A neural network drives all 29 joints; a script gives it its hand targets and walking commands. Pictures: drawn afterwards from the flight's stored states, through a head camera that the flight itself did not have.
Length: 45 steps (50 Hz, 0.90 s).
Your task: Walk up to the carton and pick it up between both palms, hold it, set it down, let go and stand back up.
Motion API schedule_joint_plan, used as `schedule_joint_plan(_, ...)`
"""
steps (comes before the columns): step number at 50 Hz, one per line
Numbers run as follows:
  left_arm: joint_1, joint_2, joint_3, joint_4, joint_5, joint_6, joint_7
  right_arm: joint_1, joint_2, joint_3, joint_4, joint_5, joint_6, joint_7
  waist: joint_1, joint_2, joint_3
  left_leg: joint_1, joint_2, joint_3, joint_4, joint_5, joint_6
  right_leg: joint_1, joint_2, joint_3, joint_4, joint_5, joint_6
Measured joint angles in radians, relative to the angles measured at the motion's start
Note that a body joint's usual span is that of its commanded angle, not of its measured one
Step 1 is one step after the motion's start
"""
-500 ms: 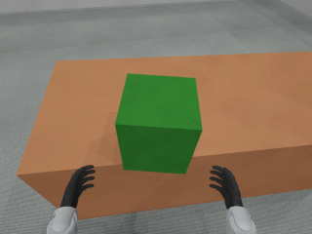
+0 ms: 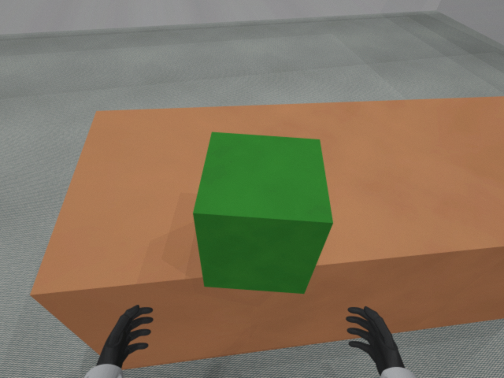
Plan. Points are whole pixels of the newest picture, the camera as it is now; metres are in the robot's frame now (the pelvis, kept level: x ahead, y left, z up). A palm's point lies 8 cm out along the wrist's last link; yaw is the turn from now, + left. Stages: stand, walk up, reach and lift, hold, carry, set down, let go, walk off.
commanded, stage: set down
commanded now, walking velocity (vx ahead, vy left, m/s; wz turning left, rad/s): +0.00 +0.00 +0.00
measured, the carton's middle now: (259, 215) +0.42 -0.01 -0.02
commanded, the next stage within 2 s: let go in 0.48 s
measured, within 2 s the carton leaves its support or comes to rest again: neither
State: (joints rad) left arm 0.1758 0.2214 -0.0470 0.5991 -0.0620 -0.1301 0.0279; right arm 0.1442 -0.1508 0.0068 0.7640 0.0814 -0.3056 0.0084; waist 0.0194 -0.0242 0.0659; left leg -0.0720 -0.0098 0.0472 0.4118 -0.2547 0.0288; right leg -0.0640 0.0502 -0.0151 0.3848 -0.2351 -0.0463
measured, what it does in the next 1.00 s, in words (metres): stands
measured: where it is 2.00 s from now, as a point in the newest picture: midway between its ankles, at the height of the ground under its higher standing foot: outside the picture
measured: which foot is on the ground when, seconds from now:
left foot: down 0.00-1.00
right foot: down 0.00-1.00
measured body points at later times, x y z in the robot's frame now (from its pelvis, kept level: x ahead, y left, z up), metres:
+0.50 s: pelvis -0.02 -0.01 +0.00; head -0.01 +0.00 +0.45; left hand +0.15 +0.23 -0.09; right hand +0.15 -0.23 -0.09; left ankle -0.01 +0.10 -0.74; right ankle -0.01 -0.09 -0.74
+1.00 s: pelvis -0.02 -0.01 +0.00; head +0.00 +0.00 +0.45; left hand +0.15 +0.22 -0.09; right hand +0.14 -0.24 -0.09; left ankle -0.01 +0.10 -0.74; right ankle -0.01 -0.09 -0.74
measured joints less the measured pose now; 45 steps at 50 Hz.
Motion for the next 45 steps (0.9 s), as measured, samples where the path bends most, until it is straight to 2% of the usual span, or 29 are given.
schedule_joint_plan(8,0.047,-0.004,0.009,-0.040,0.022,0.091,0.007,0.045,-0.001,-0.015,-0.024,-0.042,0.053,0.008,0.008,0.002,0.016,-0.002,0.004,0.003,-0.008,0.008,-0.001,-0.001,0.003,0.003,-0.013,0.012,-0.001)
schedule_joint_plan(25,0.003,-0.002,0.027,-0.038,0.046,0.231,0.005,0.025,-0.008,-0.035,-0.021,-0.093,0.129,0.025,-0.009,0.006,0.011,-0.027,0.007,0.008,-0.018,0.035,-0.006,-0.033,0.005,0.002,-0.011,0.033,-0.006)
schedule_joint_plan(45,0.007,0.000,0.026,-0.086,0.057,0.256,0.019,0.046,-0.024,-0.042,-0.055,-0.092,0.130,0.037,-0.007,-0.008,0.032,-0.059,0.012,0.015,0.007,0.029,-0.012,-0.073,0.007,0.003,0.026,0.024,-0.012)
